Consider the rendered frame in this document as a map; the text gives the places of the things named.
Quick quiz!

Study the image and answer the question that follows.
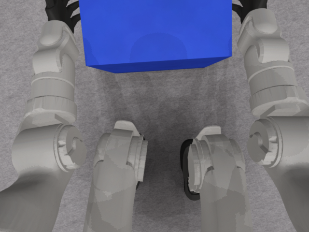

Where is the right robot upper arm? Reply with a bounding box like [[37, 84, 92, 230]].
[[246, 116, 309, 232]]

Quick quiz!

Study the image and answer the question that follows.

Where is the robot left hand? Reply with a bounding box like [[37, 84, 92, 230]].
[[45, 0, 81, 33]]

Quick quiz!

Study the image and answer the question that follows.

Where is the robot right hand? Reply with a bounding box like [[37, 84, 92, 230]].
[[232, 0, 267, 24]]

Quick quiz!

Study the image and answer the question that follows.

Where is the left robot forearm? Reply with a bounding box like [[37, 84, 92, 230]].
[[11, 20, 79, 166]]

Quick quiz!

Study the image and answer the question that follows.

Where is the carton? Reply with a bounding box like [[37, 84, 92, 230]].
[[79, 0, 232, 73]]

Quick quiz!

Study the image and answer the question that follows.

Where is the left robot upper arm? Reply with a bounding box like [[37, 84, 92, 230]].
[[0, 123, 86, 232]]

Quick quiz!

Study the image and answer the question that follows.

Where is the left robot thigh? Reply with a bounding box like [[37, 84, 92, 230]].
[[83, 129, 148, 232]]

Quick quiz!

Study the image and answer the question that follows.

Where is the left robot shin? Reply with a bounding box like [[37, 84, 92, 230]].
[[93, 120, 140, 168]]

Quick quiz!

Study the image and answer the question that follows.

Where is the right robot forearm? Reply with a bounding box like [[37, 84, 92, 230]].
[[237, 8, 309, 118]]

